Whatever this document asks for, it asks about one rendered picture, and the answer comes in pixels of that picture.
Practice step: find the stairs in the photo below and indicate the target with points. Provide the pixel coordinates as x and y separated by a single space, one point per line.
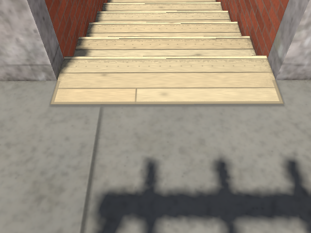
163 46

